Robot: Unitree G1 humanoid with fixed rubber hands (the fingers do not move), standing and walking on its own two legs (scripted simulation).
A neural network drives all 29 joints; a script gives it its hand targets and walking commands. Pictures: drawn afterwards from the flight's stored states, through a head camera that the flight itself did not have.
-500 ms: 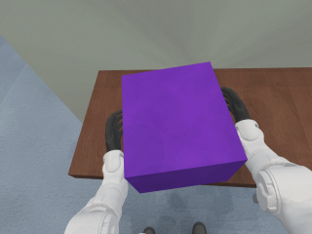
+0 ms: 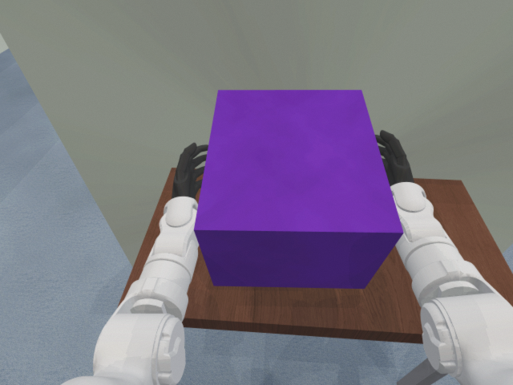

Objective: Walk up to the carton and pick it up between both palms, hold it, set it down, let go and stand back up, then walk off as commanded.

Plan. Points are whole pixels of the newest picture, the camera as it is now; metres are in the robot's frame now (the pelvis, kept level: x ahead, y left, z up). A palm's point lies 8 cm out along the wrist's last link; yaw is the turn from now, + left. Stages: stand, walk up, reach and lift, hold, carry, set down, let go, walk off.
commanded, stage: reach and lift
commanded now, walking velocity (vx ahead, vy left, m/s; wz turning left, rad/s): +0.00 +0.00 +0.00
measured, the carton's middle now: (288, 186) +0.42 +0.00 +0.10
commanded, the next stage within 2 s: hold in 1.36 s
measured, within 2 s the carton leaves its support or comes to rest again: neither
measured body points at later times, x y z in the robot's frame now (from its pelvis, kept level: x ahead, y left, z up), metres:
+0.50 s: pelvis +0.01 +0.02 +0.01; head -0.02 +0.04 +0.46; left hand +0.39 +0.17 +0.14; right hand +0.39 -0.17 +0.14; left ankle +0.01 +0.15 -0.74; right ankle +0.05 -0.12 -0.74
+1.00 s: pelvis +0.01 +0.02 +0.01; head -0.02 +0.04 +0.46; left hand +0.39 +0.18 +0.16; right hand +0.39 -0.17 +0.14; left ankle +0.01 +0.15 -0.74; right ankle +0.05 -0.12 -0.74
